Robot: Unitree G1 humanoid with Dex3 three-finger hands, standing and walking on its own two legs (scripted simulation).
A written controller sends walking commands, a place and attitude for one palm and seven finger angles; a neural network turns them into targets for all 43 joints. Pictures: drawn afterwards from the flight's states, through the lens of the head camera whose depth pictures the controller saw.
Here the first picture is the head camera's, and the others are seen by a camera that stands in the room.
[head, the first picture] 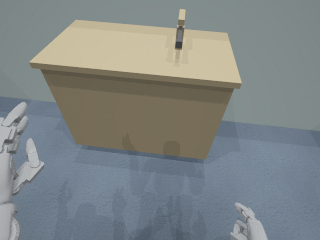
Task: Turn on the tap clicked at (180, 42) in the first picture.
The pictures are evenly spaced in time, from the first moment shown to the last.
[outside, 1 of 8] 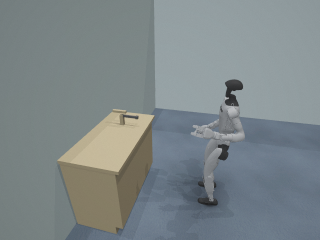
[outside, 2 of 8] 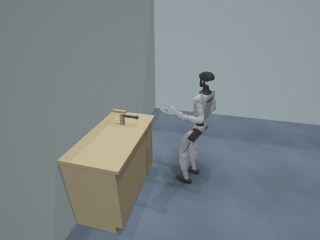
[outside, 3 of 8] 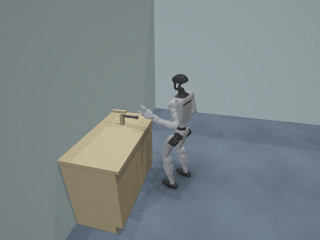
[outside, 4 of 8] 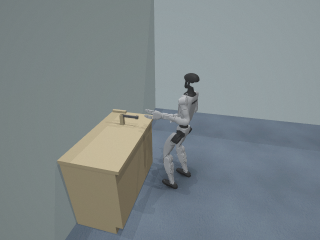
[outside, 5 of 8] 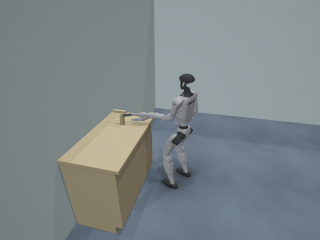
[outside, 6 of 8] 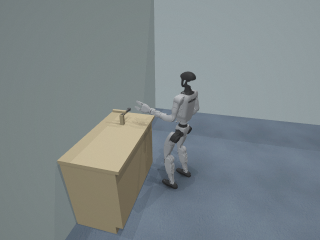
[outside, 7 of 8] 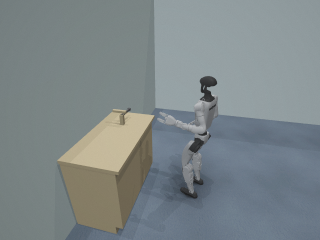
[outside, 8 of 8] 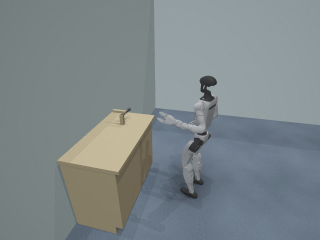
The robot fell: no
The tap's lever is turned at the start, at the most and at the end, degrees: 0 86 86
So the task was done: yes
